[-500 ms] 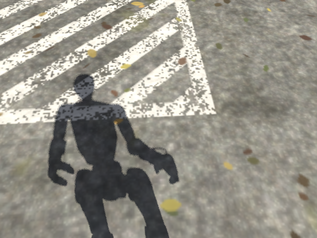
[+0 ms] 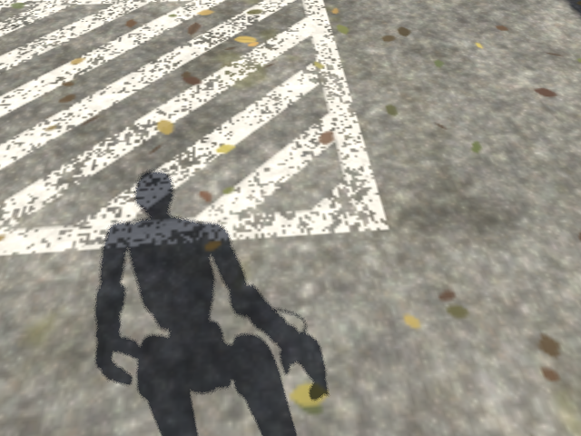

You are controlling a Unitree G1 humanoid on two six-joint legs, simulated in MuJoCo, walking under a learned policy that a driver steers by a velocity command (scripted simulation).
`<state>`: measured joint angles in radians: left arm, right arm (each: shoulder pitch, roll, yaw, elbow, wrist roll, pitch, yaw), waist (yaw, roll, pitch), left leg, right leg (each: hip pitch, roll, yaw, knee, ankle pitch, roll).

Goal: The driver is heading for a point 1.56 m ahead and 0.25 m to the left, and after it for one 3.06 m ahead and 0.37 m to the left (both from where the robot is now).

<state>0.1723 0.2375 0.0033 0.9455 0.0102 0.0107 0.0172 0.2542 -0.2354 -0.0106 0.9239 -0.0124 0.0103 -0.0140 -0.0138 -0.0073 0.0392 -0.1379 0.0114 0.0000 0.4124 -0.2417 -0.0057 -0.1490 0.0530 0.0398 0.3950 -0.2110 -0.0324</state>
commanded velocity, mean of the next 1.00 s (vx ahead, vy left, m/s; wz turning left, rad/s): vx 0.28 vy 0.00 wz -0.01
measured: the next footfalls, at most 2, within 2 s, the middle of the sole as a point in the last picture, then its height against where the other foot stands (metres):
left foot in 0.92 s outside the picture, level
right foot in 1.46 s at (327, 355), level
